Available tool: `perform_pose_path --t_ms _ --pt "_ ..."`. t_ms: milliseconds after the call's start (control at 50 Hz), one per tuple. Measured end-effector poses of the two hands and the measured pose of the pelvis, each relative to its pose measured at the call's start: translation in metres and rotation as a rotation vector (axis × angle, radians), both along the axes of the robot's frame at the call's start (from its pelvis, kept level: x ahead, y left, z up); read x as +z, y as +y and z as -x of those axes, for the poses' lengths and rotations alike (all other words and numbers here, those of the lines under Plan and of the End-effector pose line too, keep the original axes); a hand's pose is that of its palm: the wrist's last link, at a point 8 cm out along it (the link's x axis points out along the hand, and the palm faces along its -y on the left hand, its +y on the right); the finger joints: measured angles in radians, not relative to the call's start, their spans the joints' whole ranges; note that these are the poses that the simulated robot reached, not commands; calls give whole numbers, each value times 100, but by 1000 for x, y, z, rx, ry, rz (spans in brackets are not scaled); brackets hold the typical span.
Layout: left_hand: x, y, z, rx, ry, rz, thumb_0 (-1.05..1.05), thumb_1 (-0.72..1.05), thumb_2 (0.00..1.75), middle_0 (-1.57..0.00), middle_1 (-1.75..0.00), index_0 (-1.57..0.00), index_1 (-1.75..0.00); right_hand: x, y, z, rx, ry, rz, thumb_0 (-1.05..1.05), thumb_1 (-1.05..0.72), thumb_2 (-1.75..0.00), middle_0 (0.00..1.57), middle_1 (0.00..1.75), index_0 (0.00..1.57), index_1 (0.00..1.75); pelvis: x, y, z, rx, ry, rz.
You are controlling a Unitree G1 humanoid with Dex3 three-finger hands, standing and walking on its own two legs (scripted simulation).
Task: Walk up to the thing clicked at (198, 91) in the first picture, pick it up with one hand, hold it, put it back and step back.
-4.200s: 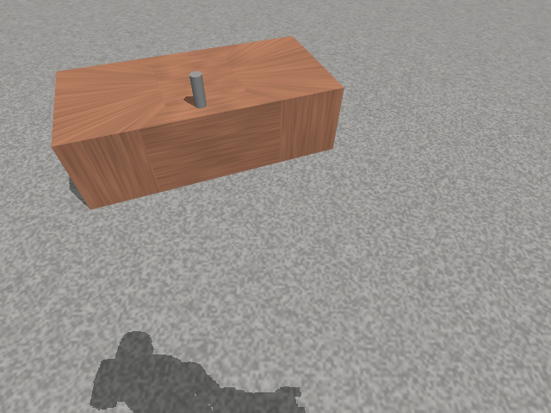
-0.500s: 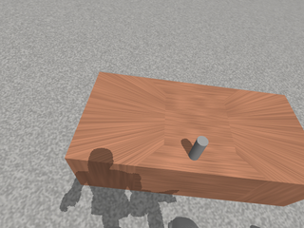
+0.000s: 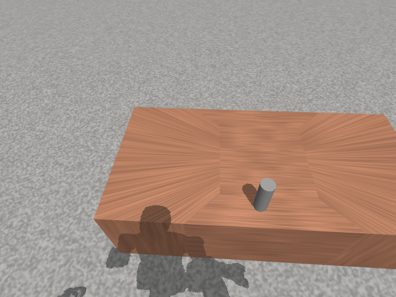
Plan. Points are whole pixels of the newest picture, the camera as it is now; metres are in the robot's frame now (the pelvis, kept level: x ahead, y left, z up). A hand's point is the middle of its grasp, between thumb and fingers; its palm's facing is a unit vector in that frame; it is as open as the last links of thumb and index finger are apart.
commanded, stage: walk up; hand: right
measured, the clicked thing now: (263, 195) +0.51 -0.21 -0.30
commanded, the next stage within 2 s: stand in 1.60 s
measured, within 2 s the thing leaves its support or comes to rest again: neither
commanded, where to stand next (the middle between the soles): +0.10 +0.00 m, yaw +0 degrees
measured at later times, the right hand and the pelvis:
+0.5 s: hand out of the picture +0.13 -0.25 -0.14, palm faces -0.04 +0.94 -0.33, open 7.4 cm; pelvis +0.04 +0.00 +0.01, yaw +1 degrees
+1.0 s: hand out of the picture +0.13 -0.26 -0.14, palm faces -0.03 +0.94 -0.34, open 7.4 cm; pelvis +0.05 -0.01 +0.02, yaw +2 degrees
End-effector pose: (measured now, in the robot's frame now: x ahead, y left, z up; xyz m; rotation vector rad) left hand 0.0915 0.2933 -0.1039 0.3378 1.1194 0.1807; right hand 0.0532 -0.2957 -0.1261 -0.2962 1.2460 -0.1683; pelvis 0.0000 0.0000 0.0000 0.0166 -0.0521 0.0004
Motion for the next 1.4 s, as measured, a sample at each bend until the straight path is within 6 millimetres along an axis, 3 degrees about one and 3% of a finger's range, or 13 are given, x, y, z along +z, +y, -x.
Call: perform_pose_path --t_ms 100,200,440,560,680,900,1140,1400 --pt "-4 3 -11 -2 -9 38 0 90 90 -21 -30 -20 -30 15 -3 16 -24 32 42 0 -90 -90 21 30 21 30 6 6 -5 -1 3 10" --pt "-8 8 -10 18 18 47 0 90 90 -21 -30 -20 -30 24 -5 12 -27 49 66 1 -90 -90 20 30 21 30 9 7 -11 3 3 13" --pt "-4 11 12 83 135 19 0 91 90 -21 -30 -20 -30 22 -1 -56 15 -29 36 0 -90 -90 20 30 21 30 14 2 -31 17 13 19" --pt "2 7 8 102 134 7 0 91 90 -21 -30 -20 -30 20 3 -87 32 -70 10 0 -90 -90 20 30 21 30 15 -1 -39 24 14 16" --pt "5 2 -5 104 107 5 0 90 90 -21 -30 -20 -30 20 3 -101 38 -81 0 0 -90 -90 20 30 21 30 16 -5 -43 29 14 16" --pt "3 -7 -26 79 74 21 0 90 90 -21 -30 -20 -30 22 -7 -84 12 -35 19 0 -90 -90 20 30 21 30 17 -8 -47 28 14 16" --pt "3 -6 -32 65 76 23 0 90 90 -21 -30 -20 -30 20 -10 -58 -14 16 29 0 -90 -90 20 30 21 30 17 -8 -46 24 12 16" --pt "3 -2 -28 72 79 21 0 90 90 -21 -30 -20 -30 18 -4 -59 -3 9 20 0 -90 -90 20 30 21 30 17 -5 -46 23 11 15"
